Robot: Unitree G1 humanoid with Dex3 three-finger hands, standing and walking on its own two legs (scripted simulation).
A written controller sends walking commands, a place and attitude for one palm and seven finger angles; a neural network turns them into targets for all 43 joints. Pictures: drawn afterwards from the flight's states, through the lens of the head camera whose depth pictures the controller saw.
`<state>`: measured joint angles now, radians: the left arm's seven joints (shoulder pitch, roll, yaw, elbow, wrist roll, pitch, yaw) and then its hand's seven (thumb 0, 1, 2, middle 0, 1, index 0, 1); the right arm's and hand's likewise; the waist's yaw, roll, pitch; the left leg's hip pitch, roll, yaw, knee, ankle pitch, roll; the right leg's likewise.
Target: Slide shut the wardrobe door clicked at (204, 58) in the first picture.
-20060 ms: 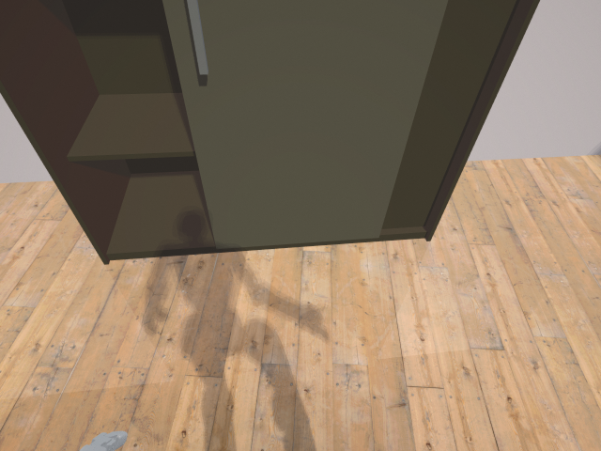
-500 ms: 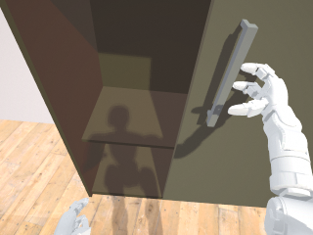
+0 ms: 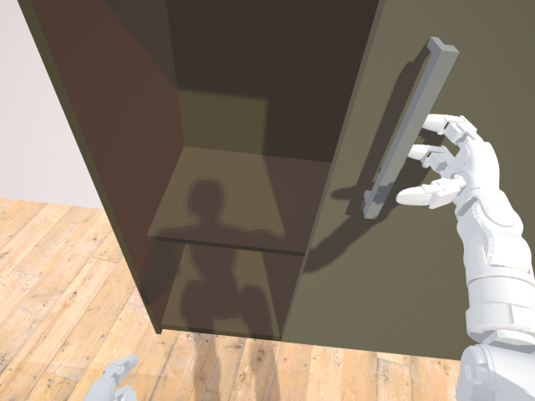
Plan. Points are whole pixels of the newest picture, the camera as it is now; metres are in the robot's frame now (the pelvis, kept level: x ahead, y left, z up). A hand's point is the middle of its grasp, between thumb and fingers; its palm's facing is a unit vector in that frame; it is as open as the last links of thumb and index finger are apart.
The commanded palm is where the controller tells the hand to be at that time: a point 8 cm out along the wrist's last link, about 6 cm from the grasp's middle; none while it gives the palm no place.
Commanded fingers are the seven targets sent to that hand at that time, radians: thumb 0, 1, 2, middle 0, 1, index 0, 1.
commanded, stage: slide the fingers in behind the handle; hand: right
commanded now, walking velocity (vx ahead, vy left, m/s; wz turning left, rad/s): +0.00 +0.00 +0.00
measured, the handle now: (397, 142) +0.46 -0.14 +0.20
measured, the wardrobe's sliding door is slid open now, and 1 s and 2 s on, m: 0.44 0.44 0.44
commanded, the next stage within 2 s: grip the handle and tug to test in 1.40 s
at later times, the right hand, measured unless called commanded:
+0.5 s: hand (401, 164) +0.40 -0.14 +0.20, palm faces +0.02 +1.00 -0.01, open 13.9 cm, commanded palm +0.38 -0.19 +0.20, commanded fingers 0.00 0.50 -0.30 0.30 1.20 0.30 1.20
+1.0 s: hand (393, 164) +0.40 -0.13 +0.20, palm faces +0.02 +1.00 -0.01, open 14.1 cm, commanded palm +0.37 -0.18 +0.20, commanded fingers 0.00 0.50 -0.30 0.30 1.20 0.30 1.20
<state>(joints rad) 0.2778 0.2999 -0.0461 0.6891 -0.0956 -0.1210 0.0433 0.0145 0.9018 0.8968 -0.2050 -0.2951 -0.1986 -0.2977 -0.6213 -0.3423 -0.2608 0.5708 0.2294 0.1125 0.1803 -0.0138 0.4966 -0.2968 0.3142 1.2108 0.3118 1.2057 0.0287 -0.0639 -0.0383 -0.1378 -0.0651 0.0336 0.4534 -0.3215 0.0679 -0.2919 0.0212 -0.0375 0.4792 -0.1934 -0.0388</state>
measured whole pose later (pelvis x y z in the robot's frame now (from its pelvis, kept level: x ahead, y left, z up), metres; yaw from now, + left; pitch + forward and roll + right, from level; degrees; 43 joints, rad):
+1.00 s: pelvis +0.00 +0.01 +0.00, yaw +0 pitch -1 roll -1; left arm 0.21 0.27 -0.05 0.68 -0.08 -0.07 0.03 0.01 0.90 0.90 -0.20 -0.30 -0.20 -0.30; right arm -0.55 -0.23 -0.17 0.38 0.21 0.20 0.04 -0.01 0.50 -0.30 0.30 1.20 0.28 1.19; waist 0.01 -0.06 -0.04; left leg -0.09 -0.07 0.03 0.44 -0.32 0.07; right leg -0.25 0.02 -0.04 0.46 -0.19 -0.03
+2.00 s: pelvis +0.01 +0.00 +0.00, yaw +0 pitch -1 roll -1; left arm 0.20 0.27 -0.05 0.67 -0.08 -0.04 0.02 0.01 0.90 0.90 -0.20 -0.30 -0.20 -0.30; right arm -0.53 -0.20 -0.15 0.32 0.20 0.24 0.00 0.00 -0.27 -0.63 0.37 1.30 0.31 1.28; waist 0.01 -0.06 -0.04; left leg -0.08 -0.06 0.02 0.42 -0.32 0.07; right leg -0.23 0.03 -0.04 0.44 -0.20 -0.04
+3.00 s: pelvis +0.05 +0.00 +0.00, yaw +3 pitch +1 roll -1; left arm 0.17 0.27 -0.05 0.59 -0.07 0.02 0.01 0.02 0.90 0.90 -0.20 -0.30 -0.20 -0.30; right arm -0.26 -0.23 -0.19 -0.06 0.23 0.34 0.03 0.00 -0.76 -0.77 0.31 1.34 0.21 1.30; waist 0.03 -0.05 -0.08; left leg -0.06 -0.06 -0.01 0.43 -0.34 0.05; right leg -0.19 0.02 -0.08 0.44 -0.26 -0.03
